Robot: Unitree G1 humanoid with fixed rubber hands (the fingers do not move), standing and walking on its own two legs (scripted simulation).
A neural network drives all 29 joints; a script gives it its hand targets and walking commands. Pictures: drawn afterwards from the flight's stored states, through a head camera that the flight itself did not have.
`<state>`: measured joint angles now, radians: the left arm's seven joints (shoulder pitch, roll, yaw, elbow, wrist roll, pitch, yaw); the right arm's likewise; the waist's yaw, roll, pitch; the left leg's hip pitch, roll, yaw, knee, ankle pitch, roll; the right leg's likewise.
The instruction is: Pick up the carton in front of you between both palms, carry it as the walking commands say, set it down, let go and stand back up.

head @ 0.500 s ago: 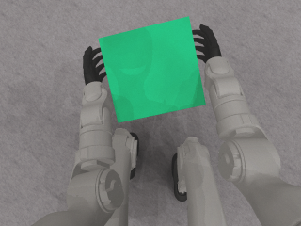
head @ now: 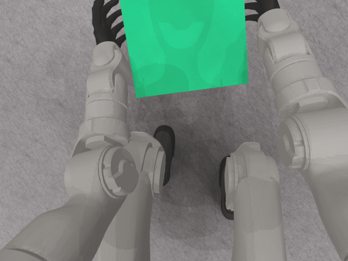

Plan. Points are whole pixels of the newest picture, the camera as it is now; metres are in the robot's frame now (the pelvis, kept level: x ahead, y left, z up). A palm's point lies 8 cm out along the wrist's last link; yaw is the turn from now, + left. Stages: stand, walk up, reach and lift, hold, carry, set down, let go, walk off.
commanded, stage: set down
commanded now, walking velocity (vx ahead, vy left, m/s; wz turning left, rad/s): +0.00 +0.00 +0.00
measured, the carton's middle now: (184, 44) +0.52 +0.05 -0.24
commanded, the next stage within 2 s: none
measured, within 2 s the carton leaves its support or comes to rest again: rests again in 0.88 s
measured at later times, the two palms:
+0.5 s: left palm (107, 44) +0.49 +0.20 -0.15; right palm (260, 18) +0.55 -0.10 -0.18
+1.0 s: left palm (103, 42) +0.50 +0.22 -0.17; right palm (251, 18) +0.56 -0.09 -0.20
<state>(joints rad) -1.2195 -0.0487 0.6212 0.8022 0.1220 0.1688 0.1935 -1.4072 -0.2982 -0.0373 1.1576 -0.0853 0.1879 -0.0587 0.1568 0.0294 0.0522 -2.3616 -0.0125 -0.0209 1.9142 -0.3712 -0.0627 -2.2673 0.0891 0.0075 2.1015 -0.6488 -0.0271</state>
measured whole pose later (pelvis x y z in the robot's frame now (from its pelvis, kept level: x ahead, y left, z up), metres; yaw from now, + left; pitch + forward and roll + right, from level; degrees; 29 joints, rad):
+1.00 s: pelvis +0.00 +0.00 -0.02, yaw +2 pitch +45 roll +5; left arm -1.31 0.15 0.65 1.03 0.07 0.13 0.07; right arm -1.46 -0.25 -0.13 1.12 -0.21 0.13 0.05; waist 0.12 0.09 0.15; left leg -2.39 -0.04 0.01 1.99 -0.39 -0.07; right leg -2.30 0.08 0.04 2.20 -0.69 -0.03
